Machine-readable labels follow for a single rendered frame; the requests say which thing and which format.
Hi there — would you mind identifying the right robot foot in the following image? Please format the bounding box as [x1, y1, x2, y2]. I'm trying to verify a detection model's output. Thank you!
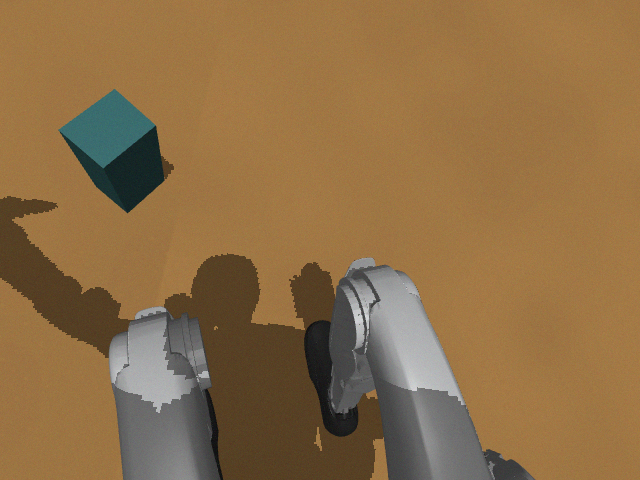
[304, 320, 358, 437]

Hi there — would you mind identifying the left robot foot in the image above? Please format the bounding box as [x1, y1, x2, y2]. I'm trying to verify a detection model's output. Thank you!
[205, 389, 223, 480]

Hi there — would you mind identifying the right robot hand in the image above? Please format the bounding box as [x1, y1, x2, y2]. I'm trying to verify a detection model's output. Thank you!
[484, 449, 535, 480]

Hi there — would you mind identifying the carton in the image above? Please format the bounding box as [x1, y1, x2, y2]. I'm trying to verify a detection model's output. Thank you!
[59, 89, 165, 213]

